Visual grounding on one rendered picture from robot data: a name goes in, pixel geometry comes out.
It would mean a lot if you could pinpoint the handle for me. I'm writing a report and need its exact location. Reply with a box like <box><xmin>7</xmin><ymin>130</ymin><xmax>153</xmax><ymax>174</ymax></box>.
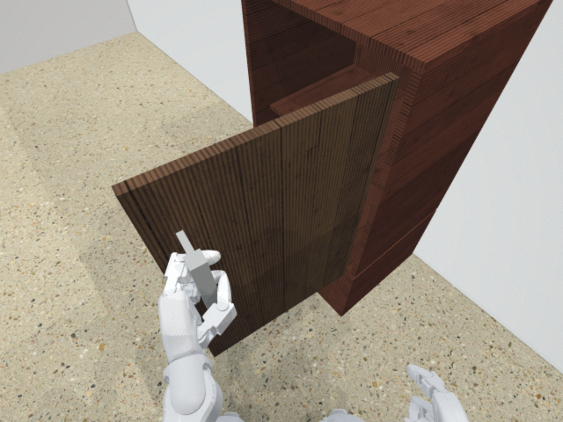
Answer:
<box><xmin>176</xmin><ymin>230</ymin><xmax>217</xmax><ymax>309</ymax></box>

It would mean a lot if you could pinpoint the left robot hand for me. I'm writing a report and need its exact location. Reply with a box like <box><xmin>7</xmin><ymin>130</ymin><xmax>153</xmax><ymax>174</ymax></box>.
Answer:
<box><xmin>158</xmin><ymin>251</ymin><xmax>237</xmax><ymax>364</ymax></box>

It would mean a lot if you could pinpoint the right robot hand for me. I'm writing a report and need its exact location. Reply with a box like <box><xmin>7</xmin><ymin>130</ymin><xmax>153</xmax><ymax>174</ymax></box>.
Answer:
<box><xmin>404</xmin><ymin>364</ymin><xmax>470</xmax><ymax>422</ymax></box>

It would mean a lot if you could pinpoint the cupboard door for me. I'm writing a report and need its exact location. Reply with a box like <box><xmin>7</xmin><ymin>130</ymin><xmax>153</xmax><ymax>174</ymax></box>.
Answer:
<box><xmin>111</xmin><ymin>72</ymin><xmax>400</xmax><ymax>357</ymax></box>

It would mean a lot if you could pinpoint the robot left forearm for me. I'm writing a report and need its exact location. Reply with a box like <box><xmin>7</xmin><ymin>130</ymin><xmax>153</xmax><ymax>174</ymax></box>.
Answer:
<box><xmin>162</xmin><ymin>353</ymin><xmax>223</xmax><ymax>422</ymax></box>

